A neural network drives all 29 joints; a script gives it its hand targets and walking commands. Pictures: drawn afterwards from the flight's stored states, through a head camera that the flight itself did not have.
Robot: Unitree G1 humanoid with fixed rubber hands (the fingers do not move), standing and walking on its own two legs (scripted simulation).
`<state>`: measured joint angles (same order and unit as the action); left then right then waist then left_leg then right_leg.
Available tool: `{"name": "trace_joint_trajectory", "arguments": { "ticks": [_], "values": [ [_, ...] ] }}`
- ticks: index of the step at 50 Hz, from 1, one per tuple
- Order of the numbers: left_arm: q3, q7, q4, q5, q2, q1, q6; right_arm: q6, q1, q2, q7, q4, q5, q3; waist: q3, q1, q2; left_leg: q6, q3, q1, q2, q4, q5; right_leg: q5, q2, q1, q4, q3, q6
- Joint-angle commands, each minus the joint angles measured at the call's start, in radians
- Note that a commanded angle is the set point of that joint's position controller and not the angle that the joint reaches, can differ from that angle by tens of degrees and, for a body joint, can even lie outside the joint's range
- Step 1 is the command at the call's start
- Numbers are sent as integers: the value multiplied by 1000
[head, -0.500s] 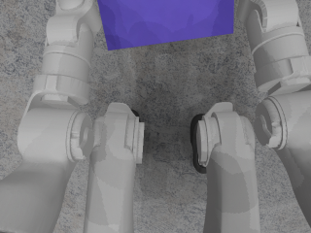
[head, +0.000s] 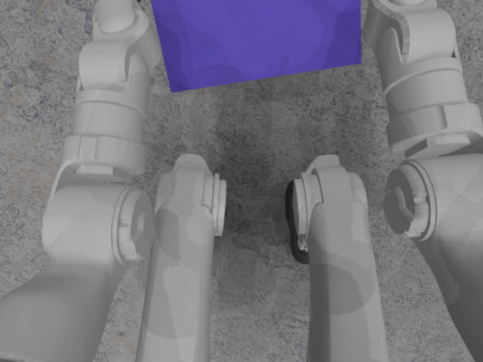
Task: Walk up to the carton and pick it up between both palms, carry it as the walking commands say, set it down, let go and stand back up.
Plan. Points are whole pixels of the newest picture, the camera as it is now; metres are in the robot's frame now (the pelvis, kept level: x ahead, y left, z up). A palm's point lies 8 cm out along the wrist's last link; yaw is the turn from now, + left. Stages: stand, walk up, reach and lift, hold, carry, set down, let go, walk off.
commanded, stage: reach and lift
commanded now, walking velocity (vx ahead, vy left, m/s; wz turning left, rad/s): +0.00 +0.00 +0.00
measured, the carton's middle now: out of the picture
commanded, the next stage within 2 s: none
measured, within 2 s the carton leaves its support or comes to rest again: neither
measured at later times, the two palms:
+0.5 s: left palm out of the picture +0.51 +0.16 -0.05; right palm out of the picture +0.53 -0.14 -0.06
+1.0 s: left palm out of the picture +0.49 +0.16 +0.02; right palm out of the picture +0.51 -0.14 +0.02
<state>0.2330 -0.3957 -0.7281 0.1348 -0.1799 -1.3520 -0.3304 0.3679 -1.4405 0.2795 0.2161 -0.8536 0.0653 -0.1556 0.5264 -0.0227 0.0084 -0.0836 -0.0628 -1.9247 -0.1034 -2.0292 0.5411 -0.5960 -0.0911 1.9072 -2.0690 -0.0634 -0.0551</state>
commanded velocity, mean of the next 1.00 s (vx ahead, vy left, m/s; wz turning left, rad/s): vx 0.00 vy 0.00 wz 0.00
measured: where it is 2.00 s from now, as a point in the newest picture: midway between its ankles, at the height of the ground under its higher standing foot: (249, 231)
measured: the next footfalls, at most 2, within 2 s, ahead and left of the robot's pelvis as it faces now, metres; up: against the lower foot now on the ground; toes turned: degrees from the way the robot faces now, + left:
none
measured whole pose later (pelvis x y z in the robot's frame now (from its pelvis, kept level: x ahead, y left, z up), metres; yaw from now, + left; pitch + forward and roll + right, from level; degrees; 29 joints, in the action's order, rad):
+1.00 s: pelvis -0.03 +0.00 +0.10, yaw +0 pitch +17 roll +1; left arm 0.31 -0.36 -0.58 0.04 -0.11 -1.22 -0.46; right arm 0.48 -1.30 0.19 0.20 -0.72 0.00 -0.24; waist 0.52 -0.03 0.01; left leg -0.08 -0.08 -1.55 -0.10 -1.69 0.44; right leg -0.49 -0.11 1.53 -1.73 -0.09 -0.06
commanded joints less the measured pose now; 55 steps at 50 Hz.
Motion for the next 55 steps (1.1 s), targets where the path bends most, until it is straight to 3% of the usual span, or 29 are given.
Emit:
{"name": "trace_joint_trajectory", "arguments": {
  "ticks": [1, 3, 4, 9, 10, 11, 12, 14, 15, 16, 18, 19, 21, 23, 24, 26, 30, 33, 34, 35, 38, 41, 43, 47, 48, 49, 50, 51, 55],
  "values": [
    [-511, 486, 343, 135, 979, -953, 38, -83, -841, -1021, -349, 399, 163, 429, -2391, -20, 32, 49, 164, 792, -49, 177, -454, 448, -57, -783, 209, 123, 57],
    [-486, 489, 343, 119, 954, -962, 33, -75, -836, -1052, -348, 376, 172, 437, -2338, -56, 32, 54, 173, 752, -49, 205, -419, 422, -52, -797, 233, 108, 50],
    [-488, 493, 323, 109, 961, -951, 31, -71, -809, -1071, -353, 341, 167, 423, -2300, -49, 41, 57, 165, 743, -44, 218, -395, 406, -51, -768, 239, 119, 47],
    [-527, 491, 414, 138, 991, -969, 13, -52, -803, -1071, -346, 415, 161, 443, -2465, -18, 41, 48, 155, 860, -50, 239, -450, 455, -63, -849, 261, 125, 51],
    [-504, 494, 327, 126, 980, -952, 9, -58, -852, -1054, -345, 400, 169, 437, -2366, -38, 40, 57, 151, 793, -47, 247, -396, 400, -61, -799, 263, 118, 52],
    [-506, 497, 352, 130, 996, -941, 3, -62, -887, -1065, -343, 484, 182, 460, -2459, -40, 49, 59, 170, 830, -54, 239, -413, 415, -62, -878, 282, 113, 47],
    [-504, 501, 365, 125, 994, -930, 3, -47, -834, -1078, -341, 443, 168, 455, -2462, -48, 59, 59, 166, 810, -54, 256, -419, 441, -65, -902, 289, 112, 48],
    [-516, 501, 376, 125, 1021, -923, -7, -43, -821, -1081, -345, 436, 158, 434, -2468, -19, 35, 52, 148, 877, -51, 275, -412, 419, -66, -864, 297, 128, 52],
    [-503, 500, 358, 114, 1008, -940, -8, -39, -815, -1099, -348, 390, 170, 430, -2397, -47, 24, 57, 150, 860, -51, 292, -384, 372, -66, -812, 311, 118, 51],
    [-503, 504, 369, 117, 1021, -947, -5, -39, -794, -1097, -352, 364, 149, 404, -2387, -27, 18, 54, 142, 843, -48, 301, -372, 367, -68, -799, 324, 118, 58],
    [-518, 507, 381, 114, 1038, -924, -20, -36, -816, -1105, -352, 431, 157, 434, -2485, -36, 15, 53, 149, 896, -51, 296, -399, 394, -67, -862, 330, 112, 56],
    [-502, 512, 322, 112, 1052, -887, -28, -30, -808, -1110, -355, 395, 150, 427, -2427, -33, 36, 52, 146, 851, -51, 315, -362, 357, -67, -849, 338, 122, 52],
    [-517, 508, 406, 107, 1054, -909, -31, -23, -819, -1117, -357, 461, 161, 450, -2518, -50, 27, 53, 148, 934, -56, 323, -412, 390, -72, -882, 348, 115, 54],
    [-507, 517, 362, 108, 1047, -930, -38, -16, -814, -1128, -355, 405, 148, 429, -2435, -32, 27, 53, 149, 854, -50, 344, -336, 347, -66, -878, 376, 111, 47],
    [-490, 519, 350, 102, 1024, -919, -32, -14, -805, -1136, -355, 374, 146, 424, -2399, -51, 51, 62, 153, 821, -50, 344, -336, 346, -63, -888, 380, 99, 45],
    [-522, 519, 389, 109, 1051, -890, -44, -14, -812, -1135, -354, 464, 159, 446, -2525, -34, 39, 56, 141, 911, -55, 364, -387, 402, -72, -944, 388, 108, 44],
    [-508, 525, 341, 96, 1067, -890, -54, -2, -794, -1140, -362, 414, 144, 432, -2467, -44, 23, 56, 140, 908, -50, 397, -338, 332, -65, -900, 423, 102, 47],
    [-525, 525, 398, 108, 1067, -886, -60, 5, -776, -1160, -363, 422, 153, 439, -2495, -33, 23, 58, 136, 951, -49, 416, -344, 343, -67, -938, 437, 101, 44],
    [-537, 525, 423, 112, 1092, -896, -62, 1, -799, -1138, -361, 489, 149, 450, -2556, -28, 2, 50, 136, 1004, -55, 421, -377, 370, -69, -958, 448, 102, 52],
    [-534, 524, 372, 102, 1107, -876, -72, 0, -804, -1134, -365, 465, 147, 439, -2516, -30, -8, 48, 134, 1004, -54, 423, -342, 328, -69, -924, 456, 101, 51],
    [-542, 524, 415, 111, 1106, -899, -72, 13, -760, -1150, -376, 425, 133, 425, -2520, -4, 11, 43, 116, 1025, -49, 458, -341, 324, -70, -915, 482, 111, 55],
    [-541, 528, 413, 115, 1076, -883, -76, 19, -792, -1170, -366, 467, 155, 467, -2543, -33, 50, 58, 132, 995, -54, 469, -328, 332, -70, -1017, 505, 90, 41],
    [-544, 527, 418, 103, 1116, -848, -83, 19, -774, -1180, -368, 488, 165, 472, -2599, -40, 5, 53, 137, 1049, -59, 480, -346, 344, -72, -1049, 510, 88, 43],
    [-561, 528, 416, 117, 1114, -841, -81, 19, -728, -1171, -374, 458, 150, 465, -2532, -16, 40, 50, 116, 1050, -51, 516, -344, 339, -71, -1040, 546, 92, 44],
    [-561, 529, 388, 107, 1119, -842, -89, 19, -721, -1162, -376, 436, 146, 443, -2508, -13, -2, 43, 122, 1066, -45, 530, -306, 307, -67, -1011, 557, 98, 47],
    [-523, 531, 343, 93, 1126, -813, -89, 24, -750, -1176, -382, 433, 142, 450, -2465, -36, 28, 51, 121, 1048, -47, 547, -264, 252, -65, -1002, 569, 97, 44],
    [-539, 532, 375, 86, 1132, -802, -88, 23, -718, -1199, -381, 428, 147, 450, -2493, -44, 2, 49, 130, 1079, -50, 554, -301, 299, -66, -1048, 577, 89, 43],
    [-552, 534, 370, 102, 1140, -820, -87, 26, -724, -1189, -382, 422, 141, 447, -2499, -18, 31, 52, 122, 1074, -45, 556, -287, 283, -69, -1036, 592, 90, 39],
    [-568, 531, 422, 108, 1131, -819, -87, 11, -752, -1160, -382, 511, 159, 479, -2567, -27, -1, 44, 111, 1146, -51, 573, -347, 338, -70, -1084, 603, 83, 48]
  ]
}}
